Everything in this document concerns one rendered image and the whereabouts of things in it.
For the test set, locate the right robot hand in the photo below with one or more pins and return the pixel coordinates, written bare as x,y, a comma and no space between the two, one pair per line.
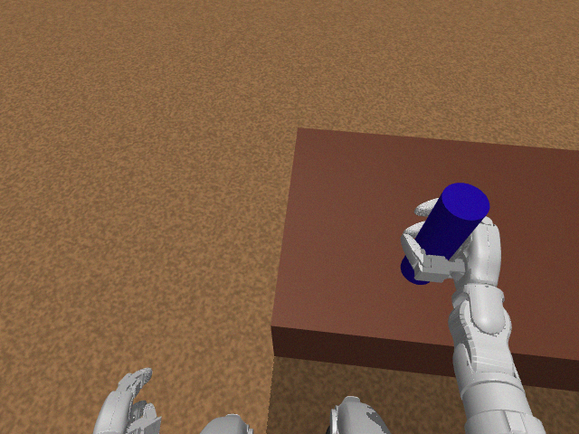
477,260

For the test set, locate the can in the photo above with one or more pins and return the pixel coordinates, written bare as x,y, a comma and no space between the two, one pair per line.
458,211

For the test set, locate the left robot hand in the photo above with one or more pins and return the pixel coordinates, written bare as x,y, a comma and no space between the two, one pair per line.
119,414

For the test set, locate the right robot arm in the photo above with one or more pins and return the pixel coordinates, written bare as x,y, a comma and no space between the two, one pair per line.
493,396

